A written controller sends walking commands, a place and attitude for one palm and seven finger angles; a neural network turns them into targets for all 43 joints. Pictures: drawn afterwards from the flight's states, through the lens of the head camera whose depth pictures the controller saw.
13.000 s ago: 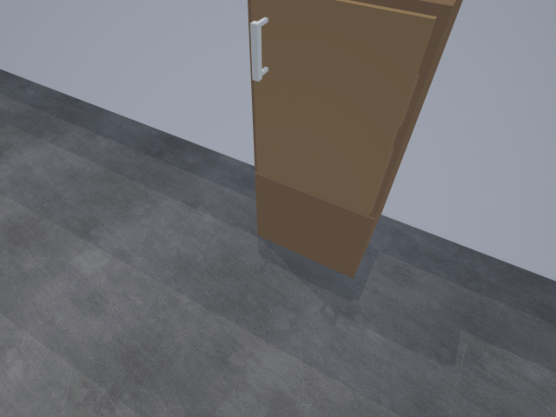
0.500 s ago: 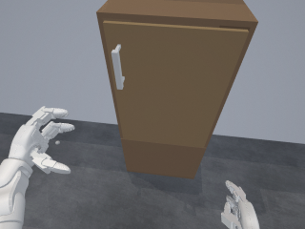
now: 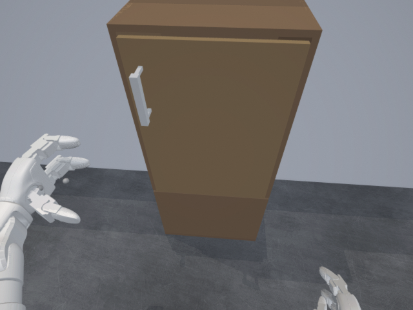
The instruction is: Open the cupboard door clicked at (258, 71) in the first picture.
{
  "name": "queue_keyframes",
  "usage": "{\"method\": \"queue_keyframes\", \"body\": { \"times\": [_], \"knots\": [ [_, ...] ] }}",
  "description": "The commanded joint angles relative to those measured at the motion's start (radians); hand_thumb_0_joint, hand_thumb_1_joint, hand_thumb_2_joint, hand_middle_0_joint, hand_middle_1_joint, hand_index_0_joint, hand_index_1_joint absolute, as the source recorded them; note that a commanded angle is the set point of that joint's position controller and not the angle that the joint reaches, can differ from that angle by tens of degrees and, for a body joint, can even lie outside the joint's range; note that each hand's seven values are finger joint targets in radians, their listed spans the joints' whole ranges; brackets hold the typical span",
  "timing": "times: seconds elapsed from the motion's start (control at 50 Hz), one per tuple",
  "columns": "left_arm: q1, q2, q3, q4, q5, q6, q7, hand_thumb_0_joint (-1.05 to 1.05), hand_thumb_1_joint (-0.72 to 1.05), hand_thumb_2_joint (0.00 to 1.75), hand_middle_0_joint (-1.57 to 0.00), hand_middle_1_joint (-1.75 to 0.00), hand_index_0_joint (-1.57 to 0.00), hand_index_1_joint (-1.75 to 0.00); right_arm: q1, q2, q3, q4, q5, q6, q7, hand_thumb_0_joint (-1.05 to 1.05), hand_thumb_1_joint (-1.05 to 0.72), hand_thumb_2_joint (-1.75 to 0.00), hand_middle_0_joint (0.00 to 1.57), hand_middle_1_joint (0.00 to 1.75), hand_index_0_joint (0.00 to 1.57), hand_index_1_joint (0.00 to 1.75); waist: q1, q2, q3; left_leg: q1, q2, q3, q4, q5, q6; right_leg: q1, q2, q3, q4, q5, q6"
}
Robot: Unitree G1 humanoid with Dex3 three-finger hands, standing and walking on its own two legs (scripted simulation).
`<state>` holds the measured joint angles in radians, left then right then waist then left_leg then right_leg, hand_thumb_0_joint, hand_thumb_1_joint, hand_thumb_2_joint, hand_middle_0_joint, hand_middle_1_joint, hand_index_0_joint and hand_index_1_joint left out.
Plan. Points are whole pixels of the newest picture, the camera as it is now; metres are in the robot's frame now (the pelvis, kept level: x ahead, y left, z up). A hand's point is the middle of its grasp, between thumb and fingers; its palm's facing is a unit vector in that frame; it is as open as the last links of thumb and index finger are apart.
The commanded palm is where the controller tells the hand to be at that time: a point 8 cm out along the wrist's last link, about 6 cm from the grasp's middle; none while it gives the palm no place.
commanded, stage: raise the hand with hooked fingers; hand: left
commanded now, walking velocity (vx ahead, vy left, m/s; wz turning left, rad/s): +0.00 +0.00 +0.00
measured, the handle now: (142, 96) +0.57 +0.21 +0.12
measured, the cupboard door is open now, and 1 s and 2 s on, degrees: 0 0 0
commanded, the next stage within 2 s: move the hooked fingers beside the handle in 0.24 s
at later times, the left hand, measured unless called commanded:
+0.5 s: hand (77, 173) +0.31 +0.26 +0.13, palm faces +0.06 -1.00 +0.00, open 14.0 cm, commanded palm +0.29 +0.31 +0.14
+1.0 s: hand (97, 141) +0.39 +0.25 +0.13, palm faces +0.00 -1.00 +0.00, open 14.0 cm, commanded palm +0.36 +0.31 +0.13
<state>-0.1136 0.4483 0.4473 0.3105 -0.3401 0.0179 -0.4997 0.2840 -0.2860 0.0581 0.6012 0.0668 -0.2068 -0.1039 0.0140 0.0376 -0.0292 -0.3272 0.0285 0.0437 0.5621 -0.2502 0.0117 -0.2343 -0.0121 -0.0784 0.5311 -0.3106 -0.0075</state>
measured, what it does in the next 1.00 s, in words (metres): stands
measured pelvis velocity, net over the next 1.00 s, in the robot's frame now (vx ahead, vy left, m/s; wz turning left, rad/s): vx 0.01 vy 0.01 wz -0.02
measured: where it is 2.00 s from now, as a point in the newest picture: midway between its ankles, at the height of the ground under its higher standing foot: outside the picture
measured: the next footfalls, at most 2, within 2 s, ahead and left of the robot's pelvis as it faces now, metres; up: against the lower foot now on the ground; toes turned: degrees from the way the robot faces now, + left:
none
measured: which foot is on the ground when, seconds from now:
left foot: down 0.00-1.00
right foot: down 0.00-1.00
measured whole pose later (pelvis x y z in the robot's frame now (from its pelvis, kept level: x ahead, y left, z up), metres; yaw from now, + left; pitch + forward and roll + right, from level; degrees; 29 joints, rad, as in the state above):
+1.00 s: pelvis +0.01 +0.01 -0.01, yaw -1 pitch +5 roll -1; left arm -0.46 0.47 0.42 0.65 -0.25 -0.08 -0.43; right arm 0.33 -0.28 0.05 0.63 0.06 -0.14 -0.10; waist -0.03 0.03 -0.04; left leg -0.42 0.03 0.06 0.62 -0.29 0.02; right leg -0.34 -0.02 -0.05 0.59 -0.34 0.00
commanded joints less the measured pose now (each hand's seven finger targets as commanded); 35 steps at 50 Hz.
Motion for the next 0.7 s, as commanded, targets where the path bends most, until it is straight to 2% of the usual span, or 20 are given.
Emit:
{"method": "queue_keyframes", "body": {
  "times": [0.0, 0.06, 0.08, 0.12, 0.16, 0.18, 0.22, 0.28, 0.32, 0.36, 0.38, 0.44, 0.5, 0.54, 0.56, 0.58, 0.6, 0.62, 0.66, 0.68],
  "knots": [
    [-0.296, 0.311, 0.12, -0.253, -0.031, -0.112, 0.036, 0.0, -0.5, 0.3, -0.3, -1.2, -0.3, -1.2, -0.106, -0.115, -0.053, -0.158, 0.0, -0.062, -0.01, 0.0, -0.9, -0.9, 0.2, 0.3, 0.2, 0.3, 0.015, 0.065, -0.181, 0.174, -0.029, -0.053, -0.066, 0.147, 0.015, -0.041, 0.038, 0.034, -0.083, 0.206, -0.012],
    [-0.299, 0.294, 0.106, -0.223, -0.026, -0.112, 0.035, 0.0, -0.5, 0.3, -0.3, -1.2, -0.3, -1.2, -0.106, -0.114, -0.054, -0.149, 0.001, -0.062, -0.018, 0.0, -0.9, -0.9, 0.2, 0.3, 0.2, 0.3, 0.009, 0.077, -0.172, 0.167, -0.031, -0.044, -0.061, 0.13, 0.017, -0.045, 0.031, 0.045, -0.087, 0.205, -0.006],
    [-0.297, 0.295, 0.1, -0.216, -0.028, -0.109, 0.033, 0.0, -0.5, 0.3, -0.3, -1.2, -0.3, -1.2, -0.103, -0.116, -0.055, -0.146, 0.002, -0.06, -0.02, 0.0, -0.9, -0.9, 0.2, 0.3, 0.2, 0.3, 0.008, 0.036, -0.169, 0.158, -0.029, -0.041, -0.054, 0.129, 0.019, -0.034, 0.028, 0.052, -0.091, 0.207, -0.002],
    [-0.298, 0.275, 0.079, -0.2, -0.027, -0.097, 0.024, 0.0, -0.5, 0.3, -0.3, -1.2, -0.3, -1.2, -0.112, -0.114, -0.055, -0.146, 0.007, -0.061, -0.024, 0.0, -0.9, -0.9, 0.2, 0.3, 0.2, 0.3, 0.004, 0.061, -0.157, 0.153, -0.032, -0.036, -0.049, 0.116, 0.02, -0.052, 0.024, 0.059, -0.092, 0.204, 0.003],
    [-0.282, 0.272, 0.077, -0.18, -0.028, -0.089, 0.016, 0.0, -0.5, 0.3, -0.3, -1.2, -0.3, -1.2, -0.113, -0.114, -0.054, -0.147, 0.007, -0.06, -0.026, 0.0, -0.9, -0.9, 0.2, 0.3, 0.2, 0.3, 0.006, 0.047, -0.167, 0.151, -0.033, -0.037, -0.042, 0.13, 0.021, -0.045, 0.022, 0.062, -0.087, 0.228, 0.005],
    [-0.271, 0.273, 0.076, -0.168, -0.035, -0.086, 0.014, 0.0, -0.5, 0.3, -0.3, -1.2, -0.3, -1.2, -0.108, -0.115, -0.055, -0.146, 0.008, -0.058, -0.025, 0.0, -0.9, -0.9, 0.2, 0.3, 0.2, 0.3, 0.006, -0.002, -0.164, 0.137, -0.032, -0.035, -0.035, 0.13, 0.022, -0.037, 0.02, 0.071, -0.089, 0.229, 0.012],
    [-0.278, 0.283, 0.087, -0.178, -0.037, -0.089, 0.011, 0.0, -0.5, 0.3, -0.3, -1.2, -0.3, -1.2, -0.117, -0.115, -0.057, -0.148, 0.01, -0.061, -0.025, 0.0, -0.9, -0.9, 0.2, 0.3, 0.2, 0.3, 0.009, -0.005, -0.178, 0.135, -0.034, -0.035, -0.029, 0.137, 0.023, -0.035, 0.016, 0.079, -0.083, 0.251, 0.018],
    [-0.267, 0.297, 0.109, -0.173, -0.047, -0.096, 0.01, 0.0, -0.5, 0.3, -0.3, -1.2, -0.3, -1.2, -0.114, -0.116, -0.058, -0.147, 0.009, -0.058, -0.023, 0.0, -0.9, -0.9, 0.2, 0.3, 0.2, 0.3, 0.016, -0.046, -0.198, 0.122, -0.033, -0.032, -0.012, 0.165, 0.023, -0.005, 0.007, 0.094, -0.068, 0.312, 0.032],
    [-0.279, 0.293, 0.11, -0.164, -0.045, -0.098, 0.011, 0.0, -0.5, 0.3, -0.3, -1.2, -0.3, -1.2, -0.117, -0.113, -0.056, -0.149, 0.008, -0.058, -0.02, 0.0, -0.9, -0.9, 0.2, 0.3, 0.2, 0.3, 0.016, -0.032, -0.204, 0.117, -0.036, -0.032, -0.011, 0.172, 0.023, -0.007, 0.004, 0.095, -0.057, 0.344, 0.033],
    [-0.35, 0.308, 0.106, -0.134, -0.036, -0.101, 0.013, 0.0, -0.5, 0.3, -0.3, -1.2, -0.3, -1.2, -0.113, -0.116, -0.056, -0.137, 0.01, -0.051, -0.024, 0.0, -0.9, -0.9, 0.2, 0.3, 0.2, 0.3, 0.002, -0.005, -0.181, 0.109, -0.038, -0.029, -0.008, 0.153, 0.021, -0.033, 0.006, 0.099, -0.062, 0.312, 0.032],
    [-0.379, 0.331, 0.118, -0.119, -0.034, -0.103, 0.019, 0.0, -0.5, 0.3, -0.3, -1.2, -0.3, -1.2, -0.109, -0.116, -0.056, -0.131, 0.011, -0.047, -0.028, 0.0, -0.9, -0.9, 0.2, 0.3, 0.2, 0.3, -0.003, -0.023, -0.157, 0.096, -0.033, -0.031, -0.001, 0.146, 0.02, -0.042, 0.005, 0.108, -0.066, 0.296, 0.036],
    [-0.475, 0.32, 0.079, -0.035, -0.018, -0.105, 0.014, 0.0, -0.5, 0.3, -0.3, -1.2, -0.3, -1.2, -0.097, -0.123, -0.055, -0.115, 0.013, -0.04, -0.036, 0.0, -0.9, -0.9, 0.2, 0.3, 0.2, 0.3, -0.026, -0.023, -0.144, 0.08, -0.035, -0.035, -0.001, 0.108, 0.021, -0.076, 0.004, 0.108, -0.073, 0.231, 0.03],
    [-0.565, 0.332, 0.059, -0.013, -0.009, -0.121, 0.007, 0.0, -0.5, 0.3, -0.3, -1.2, -0.3, -1.2, -0.094, -0.124, -0.055, -0.112, 0.014, -0.038, -0.041, 0.0, -0.9, -0.9, 0.2, 0.3, 0.2, 0.3, -0.033, 0.006, -0.19, 0.092, -0.035, -0.036, 0.012, 0.108, 0.023, -0.075, 0.001, 0.121, -0.069, 0.217, 0.026],
    [-0.593, 0.308, 0.026, 0.007, 0.0, -0.132, 0.003, 0.0, -0.5, 0.3, -0.3, -1.2, -0.3, -1.2, -0.086, -0.123, -0.055, -0.112, 0.013, -0.037, -0.042, 0.0, -0.9, -0.9, 0.2, 0.3, 0.2, 0.3, -0.035, 0.042, -0.217, 0.119, -0.037, -0.038, 0.01, 0.119, 0.023, -0.086, 0.008, 0.099, -0.057, 0.225, 0.015],
    [-0.608, 0.327, 0.037, 0.033, 0.004, -0.136, 0.004, 0.0, -0.5, 0.3, -0.3, -1.2, -0.3, -1.2, -0.08, -0.126, -0.055, -0.106, 0.012, -0.036, -0.042, 0.0, -0.9, -0.9, 0.2, 0.3, 0.2, 0.3, -0.034, 0.056, -0.221, 0.117, -0.036, -0.041, 0.013, 0.122, 0.022, -0.092, 0.01, 0.095, -0.053, 0.226, 0.011],
    [-0.622, 0.336, 0.039, 0.062, 0.001, -0.139, 0.003, 0.0, -0.5, 0.3, -0.3, -1.2, -0.3, -1.2, -0.07, -0.13, -0.055, -0.098, 0.011, -0.032, -0.043, 0.0, -0.9, -0.9, 0.2, 0.3, 0.2, 0.3, -0.039, 0.013, -0.225, 0.105, -0.034, -0.041, 0.02, 0.127, 0.022, -0.082, 0.01, 0.1, -0.05, 0.234, 0.013],
    [-0.623, 0.368, 0.068, 0.078, 0.006, -0.143, 0.006, 0.0, -0.5, 0.3, -0.3, -1.2, -0.3, -1.2, -0.062, -0.134, -0.059, -0.097, 0.009, -0.029, -0.04, 0.0, -0.9, -0.9, 0.2, 0.3, 0.2, 0.3, -0.03, 0.002, -0.244, 0.098, -0.033, -0.046, 0.015, 0.137, 0.023, -0.071, 0.012, 0.091, -0.043, 0.246, 0.012],
    [-0.608, 0.343, 0.051, 0.097, 0.008, -0.143, 0.004, 0.0, -0.5, 0.3, -0.3, -1.2, -0.3, -1.2, -0.062, -0.134, -0.059, -0.104, 0.01, -0.027, -0.036, 0.0, -0.9, -0.9, 0.2, 0.3, 0.2, 0.3, -0.026, 0.001, -0.248, 0.105, -0.034, -0.044, 0.012, 0.142, 0.024, -0.078, 0.015, 0.082, -0.036, 0.257, 0.009],
    [-0.617, 0.343, 0.051, 0.105, 0.016, -0.147, 0.01, 0.0, -0.5, 0.3, -0.3, -1.2, -0.3, -1.2, -0.056, -0.134, -0.061, -0.108, 0.009, -0.023, -0.031, 0.0, -0.9, -0.9, 0.2, 0.3, 0.2, 0.3, -0.017, 0.045, -0.271, 0.128, -0.034, -0.047, 0.006, 0.16, 0.021, -0.083, 0.021, 0.062, -0.024, 0.266, -0.001],
    [-0.623, 0.342, 0.045, 0.103, 0.014, -0.148, 0.016, 0.0, -0.5, 0.3, -0.3, -1.2, -0.3, -1.2, -0.054, -0.135, -0.059, -0.112, 0.008, -0.021, -0.028, 0.0, -0.9, -0.9, 0.2, 0.3, 0.2, 0.3, -0.012, 0.042, -0.279, 0.122, -0.035, -0.048, 0.009, 0.172, 0.021, -0.069, 0.022, 0.061, -0.018, 0.274, -0.004]
  ]
}}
